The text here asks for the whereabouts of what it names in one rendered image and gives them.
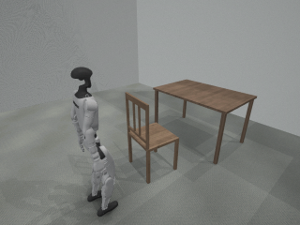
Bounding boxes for right robot upper arm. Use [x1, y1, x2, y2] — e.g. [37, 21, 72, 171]
[82, 97, 98, 136]

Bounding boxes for robot left hand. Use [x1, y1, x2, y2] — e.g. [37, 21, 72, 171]
[78, 137, 84, 152]

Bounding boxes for table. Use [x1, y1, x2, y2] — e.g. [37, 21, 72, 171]
[153, 80, 257, 164]

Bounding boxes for left robot upper arm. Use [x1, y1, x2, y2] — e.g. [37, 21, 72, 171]
[70, 90, 78, 121]

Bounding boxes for right robot forearm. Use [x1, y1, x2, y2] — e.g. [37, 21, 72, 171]
[84, 129, 100, 162]

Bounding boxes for chair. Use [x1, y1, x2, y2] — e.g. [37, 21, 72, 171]
[125, 92, 179, 184]

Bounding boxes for humanoid robot torso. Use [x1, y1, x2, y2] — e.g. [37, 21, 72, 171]
[73, 94, 100, 150]

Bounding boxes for robot right hand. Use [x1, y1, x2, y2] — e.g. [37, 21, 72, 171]
[93, 159, 107, 179]

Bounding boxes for left robot forearm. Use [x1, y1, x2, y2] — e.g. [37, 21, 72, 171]
[71, 118, 83, 138]

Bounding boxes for humanoid robot head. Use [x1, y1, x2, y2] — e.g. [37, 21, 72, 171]
[70, 67, 93, 98]

